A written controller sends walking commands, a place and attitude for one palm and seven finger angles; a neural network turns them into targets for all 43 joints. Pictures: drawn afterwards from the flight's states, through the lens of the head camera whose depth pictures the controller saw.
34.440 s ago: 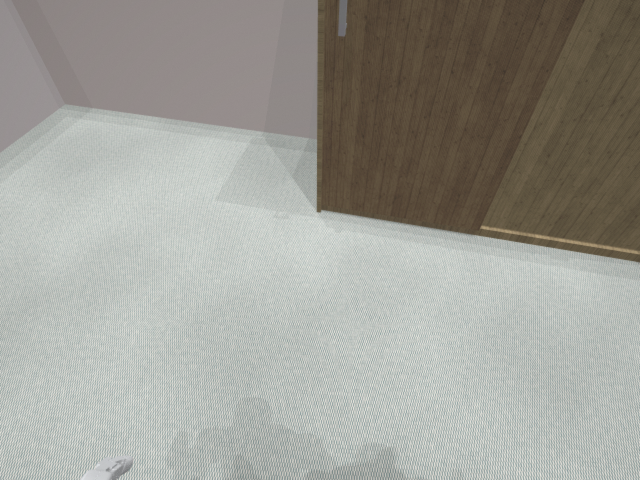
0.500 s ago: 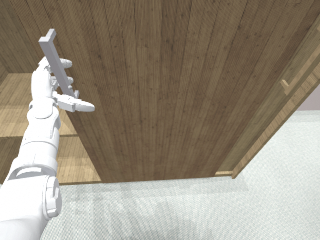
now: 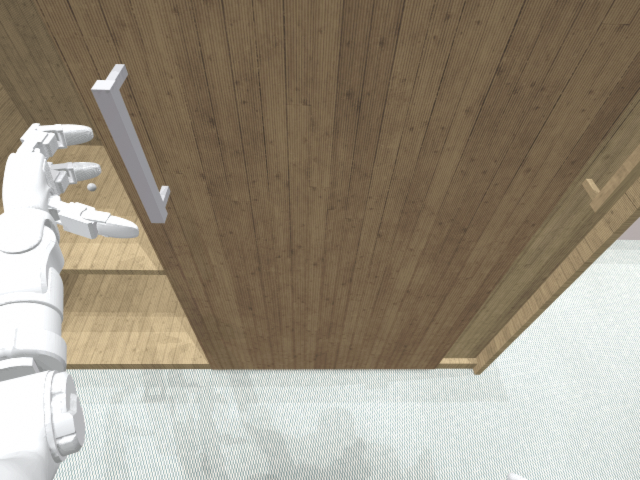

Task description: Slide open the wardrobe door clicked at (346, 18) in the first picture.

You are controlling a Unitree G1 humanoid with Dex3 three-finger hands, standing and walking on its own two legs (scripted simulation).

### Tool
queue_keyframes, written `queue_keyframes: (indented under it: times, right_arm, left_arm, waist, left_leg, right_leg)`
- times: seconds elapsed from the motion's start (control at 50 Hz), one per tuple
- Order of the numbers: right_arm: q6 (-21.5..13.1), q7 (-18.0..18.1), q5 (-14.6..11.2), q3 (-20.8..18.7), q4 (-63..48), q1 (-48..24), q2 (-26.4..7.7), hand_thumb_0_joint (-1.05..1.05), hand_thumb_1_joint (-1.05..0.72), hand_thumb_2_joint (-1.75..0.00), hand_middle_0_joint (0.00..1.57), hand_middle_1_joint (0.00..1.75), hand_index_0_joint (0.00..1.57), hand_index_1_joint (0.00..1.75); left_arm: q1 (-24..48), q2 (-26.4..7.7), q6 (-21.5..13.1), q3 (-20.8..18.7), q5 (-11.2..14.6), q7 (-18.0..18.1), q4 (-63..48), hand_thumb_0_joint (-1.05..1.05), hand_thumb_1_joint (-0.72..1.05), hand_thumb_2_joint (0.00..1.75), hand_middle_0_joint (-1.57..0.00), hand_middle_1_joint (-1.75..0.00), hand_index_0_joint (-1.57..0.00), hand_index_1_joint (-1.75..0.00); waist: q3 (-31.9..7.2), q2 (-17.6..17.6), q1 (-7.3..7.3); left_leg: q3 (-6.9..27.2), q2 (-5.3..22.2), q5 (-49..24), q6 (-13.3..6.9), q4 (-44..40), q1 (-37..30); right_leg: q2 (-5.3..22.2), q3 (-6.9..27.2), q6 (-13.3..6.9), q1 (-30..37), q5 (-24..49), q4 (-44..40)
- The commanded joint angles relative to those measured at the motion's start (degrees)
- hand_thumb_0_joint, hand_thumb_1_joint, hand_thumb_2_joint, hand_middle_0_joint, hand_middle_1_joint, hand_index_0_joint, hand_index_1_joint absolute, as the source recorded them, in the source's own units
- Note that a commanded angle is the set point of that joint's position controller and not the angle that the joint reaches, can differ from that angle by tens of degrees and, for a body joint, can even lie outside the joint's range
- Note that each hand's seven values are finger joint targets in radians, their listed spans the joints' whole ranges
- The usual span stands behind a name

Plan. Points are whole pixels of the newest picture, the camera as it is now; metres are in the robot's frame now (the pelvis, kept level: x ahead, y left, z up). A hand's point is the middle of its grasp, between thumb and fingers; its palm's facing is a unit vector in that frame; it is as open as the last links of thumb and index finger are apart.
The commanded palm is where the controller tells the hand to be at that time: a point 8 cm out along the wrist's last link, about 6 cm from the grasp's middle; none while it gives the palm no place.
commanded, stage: slip the hand off the handle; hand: left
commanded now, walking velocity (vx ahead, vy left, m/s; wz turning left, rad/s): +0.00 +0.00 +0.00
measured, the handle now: (140, 152) +0.48 +0.26 +0.14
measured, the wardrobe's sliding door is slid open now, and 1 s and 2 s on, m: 0.52 0.52 0.52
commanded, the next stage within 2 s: draw the hand back to the body in 0.80 s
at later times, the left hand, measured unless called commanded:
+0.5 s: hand (54, 238) +0.34 +0.31 +0.13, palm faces +0.35 -0.92 -0.19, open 14.7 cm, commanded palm +0.30 +0.35 +0.14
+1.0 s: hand (34, 277) +0.28 +0.30 +0.14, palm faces +0.30 -0.95 -0.07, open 14.7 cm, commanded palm +0.24 +0.34 +0.15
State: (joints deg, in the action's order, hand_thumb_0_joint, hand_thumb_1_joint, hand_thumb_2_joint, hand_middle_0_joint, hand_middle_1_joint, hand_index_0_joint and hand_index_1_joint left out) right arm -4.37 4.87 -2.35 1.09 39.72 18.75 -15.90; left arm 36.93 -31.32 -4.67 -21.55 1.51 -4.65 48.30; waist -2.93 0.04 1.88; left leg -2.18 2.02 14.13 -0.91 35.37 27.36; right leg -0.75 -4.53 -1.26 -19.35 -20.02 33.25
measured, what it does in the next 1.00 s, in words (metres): stands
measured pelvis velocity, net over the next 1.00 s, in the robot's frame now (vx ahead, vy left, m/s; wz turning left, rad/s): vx -0.02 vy -0.01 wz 0.02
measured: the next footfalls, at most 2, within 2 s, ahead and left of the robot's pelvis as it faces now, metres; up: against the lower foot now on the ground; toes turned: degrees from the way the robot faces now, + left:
none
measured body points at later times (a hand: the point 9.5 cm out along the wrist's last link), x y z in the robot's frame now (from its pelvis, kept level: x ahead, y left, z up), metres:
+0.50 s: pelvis +0.00 +0.01 +0.00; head +0.01 +0.00 +0.45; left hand +0.32 +0.36 +0.15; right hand +0.13 -0.25 -0.10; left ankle +0.04 +0.11 -0.73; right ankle -0.04 -0.10 -0.73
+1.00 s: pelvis -0.02 -0.01 +0.00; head -0.03 -0.01 +0.45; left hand +0.26 +0.35 +0.15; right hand +0.14 -0.24 -0.08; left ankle +0.04 +0.11 -0.73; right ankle -0.04 -0.10 -0.73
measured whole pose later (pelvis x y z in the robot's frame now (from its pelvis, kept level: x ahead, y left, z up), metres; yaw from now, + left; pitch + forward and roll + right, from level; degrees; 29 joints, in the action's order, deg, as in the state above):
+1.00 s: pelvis -0.02 -0.01 +0.00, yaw +1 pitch +0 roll -1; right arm -10.0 7.9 -3.6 4.3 38.8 13.7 -14.5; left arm 11.3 -25.4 1.4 -23.9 14.2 -12.0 19.5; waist -2.0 -1.8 -2.0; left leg -0.9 1.9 11.9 -0.4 33.4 21.3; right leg -1.0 -5.7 -1.8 -13.2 -18.5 31.8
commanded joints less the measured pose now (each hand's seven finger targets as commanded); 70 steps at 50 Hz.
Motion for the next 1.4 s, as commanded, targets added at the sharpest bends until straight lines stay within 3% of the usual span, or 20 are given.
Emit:
queue_keyframes:
  times: [0.0,0.04,0.16,0.18,0.24,0.3,0.34,0.36,0.42,0.52,0.6,0.74,0.8,0.9,0.92,0.96,1.04,1.14,1.24,1.38]
  right_arm:
    - [-1.34,1.07,-0.03,-3.45,-5.79,2.96,-9.12,0.00,-0.90,-0.90,0.20,0.30,0.20,0.30]
    - [-1.24,1.21,0.02,-3.45,-6.17,3.19,-9.07,0.00,-0.90,-0.90,0.20,0.30,0.20,0.30]
    - [-1.05,0.20,-0.30,-4.12,-9.00,1.94,-8.79,0.00,-0.90,-0.90,0.20,0.30,0.20,0.30]
    - [-0.97,0.15,-0.43,-4.01,-9.18,1.40,-8.62,0.00,-0.90,-0.90,0.20,0.30,0.20,0.30]
    - [-1.17,0.38,-0.77,-4.00,-10.58,0.02,-8.81,0.00,-0.90,-0.90,0.20,0.30,0.20,0.30]
    - [-1.31,0.25,-0.61,-3.98,-11.24,-1.28,-8.40,0.00,-0.90,-0.90,0.20,0.30,0.20,0.30]
    - [-1.88,0.26,-0.58,-3.73,-12.24,-2.64,-7.64,0.00,-0.90,-0.90,0.20,0.30,0.20,0.30]
    - [-2.10,0.26,-0.32,-3.76,-11.83,-2.99,-7.63,0.00,-0.90,-0.90,0.20,0.30,0.20,0.30]
    - [-2.83,0.54,-0.40,-3.43,-11.62,-4.35,-7.18,0.00,-0.90,-0.90,0.20,0.30,0.20,0.30]
    - [-3.67,2.22,-0.99,-2.32,-10.87,-6.89,-7.23,0.00,-0.90,-0.90,0.20,0.30,0.20,0.30]
    - [-4.97,2.71,-0.73,-1.91,-11.25,-8.26,-6.45,0.00,-0.90,-0.90,0.20,0.30,0.20,0.30]
    - [-6.80,2.78,-0.65,-1.13,-10.99,-10.26,-6.26,0.00,-0.90,-0.90,0.20,0.30,0.20,0.30]
    - [-6.94,3.19,-0.62,-0.76,-10.23,-10.88,-6.11,0.00,-0.90,-0.90,0.20,0.30,0.20,0.30]
    - [-7.88,3.48,-0.46,-0.50,-9.85,-11.03,-5.95,0.00,-0.90,-0.90,0.20,0.30,0.20,0.30]
    - [-8.71,4.00,-1.48,-0.19,-9.36,-10.62,-6.84,0.00,-0.90,-0.90,0.20,0.30,0.20,0.30]
    - [-9.62,5.03,-1.81,-0.04,-9.50,-11.32,-6.55,0.00,-0.90,-0.90,0.20,0.30,0.20,0.30]
    - [-10.80,5.04,-2.07,0.21,-10.57,-10.92,-7.16,0.00,-0.90,-0.90,0.20,0.30,0.20,0.30]
    - [-12.08,2.82,-2.26,-0.33,-14.58,-11.59,-6.55,0.00,-0.90,-0.90,0.20,0.30,0.20,0.30]
    - [-12.89,2.08,-2.24,-0.56,-15.24,-11.68,-6.24,0.00,-0.90,-0.90,0.20,0.30,0.20,0.30]
    - [-13.60,3.41,-2.10,-0.05,-13.30,-12.10,-6.09,0.00,-0.90,-0.90,0.20,0.30,0.20,0.30]
  left_arm:
    - [24.33,-20.00,-4.35,-5.41,0.69,-1.40,-11.52,0.00,-0.55,0.20,-0.25,-1.15,-0.25,-1.15]
    - [24.28,-21.77,-5.54,-6.63,0.79,-1.82,-11.97,0.00,-0.55,0.20,-0.25,-1.15,-0.25,-1.15]
    - [10.36,-17.99,-5.56,-7.00,3.47,-3.76,-20.75,0.00,-0.55,0.20,-0.25,-1.15,-0.25,-1.15]
    - [7.91,-16.15,-4.63,-6.50,4.39,-3.92,-20.46,0.00,-0.55,0.20,-0.25,-1.15,-0.25,-1.15]
    - [3.36,-17.14,-2.55,-9.07,6.21,-3.45,-25.03,0.00,-0.55,0.20,-0.25,-1.15,-0.25,-1.15]
    - [0.36,-18.57,-0.98,-11.58,5.65,-2.20,-31.54,0.00,-0.55,0.20,-0.25,-1.15,-0.25,-1.15]
    - [-1.65,-15.59,-0.98,-9.22,5.54,-1.45,-37.73,0.00,-0.55,0.20,-0.25,-1.15,-0.25,-1.15]
    - [-1.99,-16.50,-1.03,-10.33,5.31,-0.92,-39.71,0.00,-0.55,0.20,-0.25,-1.15,-0.25,-1.15]
    - [-6.18,-11.95,-0.38,-7.70,6.33,-0.90,-41.76,0.00,-0.55,0.20,-0.25,-1.15,-0.25,-1.15]
    - [-3.61,-10.24,3.25,-5.50,7.38,-1.89,-39.14,0.00,-0.55,0.20,-0.25,-1.15,-0.25,-1.15]
    - [-3.45,-7.77,3.36,-2.40,6.52,-1.62,-44.02,0.00,-0.55,0.20,-0.25,-1.15,-0.25,-1.15]
    - [-11.38,-8.85,1.91,-5.23,8.10,-0.90,-44.69,0.00,-0.55,0.20,-0.25,-1.15,-0.25,-1.15]
    - [-7.65,-11.89,2.93,-7.67,7.93,-0.34,-43.46,0.00,-0.55,0.20,-0.25,-1.15,-0.25,-1.15]
    - [-3.84,-10.21,2.38,-4.38,6.85,-0.85,-44.39,0.00,-0.55,0.20,-0.25,-1.15,-0.25,-1.15]
    - [-3.14,-5.12,1.26,-2.36,15.93,-8.33,-43.07,0.00,-0.55,0.20,-0.25,-1.15,-0.25,-1.15]
    - [-4.38,-11.59,-0.12,-7.23,18.51,-14.60,-42.48,0.00,-0.55,0.20,-0.25,-1.15,-0.25,-1.15]
    - [-11.75,-13.95,0.74,-9.60,21.07,-22.97,-36.08,0.00,-0.55,0.20,-0.25,-1.15,-0.25,-1.15]
    - [-21.68,-11.85,4.57,-11.40,21.33,-19.75,-42.97,0.00,-0.55,0.20,-0.25,-1.15,-0.25,-1.15]
    - [-23.28,-9.14,4.11,-11.05,21.82,-16.50,-53.82,0.00,-0.55,0.20,-0.25,-1.15,-0.25,-1.15]
    - [-22.61,-6.95,5.68,-7.97,20.52,-16.08,-59.33,0.00,-0.41,0.27,-0.25,-1.07,-0.25,-1.07]
  waist:
    - [-17.70,-4.43,0.55]
    - [-17.60,-4.42,0.74]
    - [-22.25,-7.72,-2.30]
    - [-19.78,-6.12,-2.22]
    - [-17.18,-2.97,-2.89]
    - [-18.10,-4.07,-3.72]
    - [-17.92,-6.49,-3.61]
    - [-18.58,-7.47,-3.58]
    - [-15.48,-6.60,-3.01]
    - [-8.70,-3.94,-1.82]
    - [-11.19,-7.26,-2.28]
    - [-9.40,-4.09,-4.04]
    - [-8.17,-3.67,-3.90]
    - [-8.42,-7.41,-2.73]
    - [-10.46,-5.89,-0.13]
    - [-12.82,-4.73,-2.41]
    - [-8.60,-4.97,-4.02]
    - [-7.72,-3.42,-6.57]
    - [-8.99,-1.88,-5.49]
    - [-5.73,-8.52,-4.43]
  left_leg:
    - [2.43,-1.49,-14.17,-2.77,-1.55,-16.60]
    - [2.10,-1.57,-14.93,-3.03,-0.83,-15.80]
    - [2.15,-1.04,-20.93,-2.62,-0.69,-19.75]
    - [1.87,-1.07,-20.26,-2.70,-0.90,-18.54]
    - [1.47,-1.22,-17.98,-2.93,-1.70,-15.96]
    - [1.59,-1.16,-19.01,-2.80,-2.20,-16.69]
    - [1.50,-0.98,-20.34,-2.85,-1.94,-18.48]
    - [1.77,-0.86,-20.34,-2.67,-2.04,-19.30]
    - [2.57,-0.53,-17.16,-2.32,-2.80,-19.62]
    - [3.42,-0.82,-5.75,-2.05,-5.35,-16.16]
    - [3.96,-1.02,-5.59,-1.95,-5.55,-19.28]
    - [3.90,-1.34,-2.30,-1.89,-6.46,-17.06]
    - [3.68,-1.46,-0.32,-1.70,-7.20,-15.65]
    - [3.49,-1.70,0.18,-1.77,-6.83,-16.94]
    - [3.40,-1.52,-1.18,-1.69,-6.79,-19.37]
    - [3.04,-1.72,-3.70,-2.12,-5.38,-18.86]
    - [3.61,-1.81,-4.16,-1.83,-5.52,-16.02]
    - [3.78,-1.57,-4.93,-1.64,-6.87,-16.27]
    - [3.00,-1.41,-6.21,-1.87,-6.48,-18.69]
    - [3.78,-1.41,-3.68,-1.69,-7.99,-20.41]
  right_leg:
    - [-0.45,3.49,0.32,-2.69,18.57,-4.29]
    - [-0.55,3.45,0.36,-2.15,19.37,-3.80]
    - [-1.22,2.93,0.02,-0.75,22.27,-2.75]
    - [-1.27,2.82,0.21,-0.82,22.40,-3.10]
    - [-1.29,2.48,0.40,0.59,21.64,-3.44]
    - [-1.24,2.53,0.47,0.96,22.30,-2.83]
    - [-1.33,2.38,0.25,0.63,21.64,-2.74]
    - [-1.36,2.44,0.31,0.00,21.21,-2.75]
    - [-1.55,1.95,0.34,-1.95,17.42,-3.52]
    - [-1.07,2.11,0.42,-4.28,9.00,-5.95]
    - [-0.75,2.16,0.03,-4.03,8.36,-6.04]
    - [-0.61,2.40,0.16,-1.82,5.95,-7.39]
    - [-0.15,2.97,0.39,-1.63,4.02,-8.28]
    - [-0.04,3.30,0.29,-2.72,3.42,-8.39]
    - [0.02,3.76,0.15,0.48,5.91,-9.55]
    - [0.23,4.63,0.34,3.83,9.82,-8.79]
    - [0.48,5.51,0.90,2.47,10.51,-8.68]
    - [0.23,3.45,0.69,2.13,9.60,-8.32]
    - [-0.33,3.37,1.25,1.94,11.15,-8.42]
    - [-0.57,2.96,0.86,0.37,8.38,-9.56]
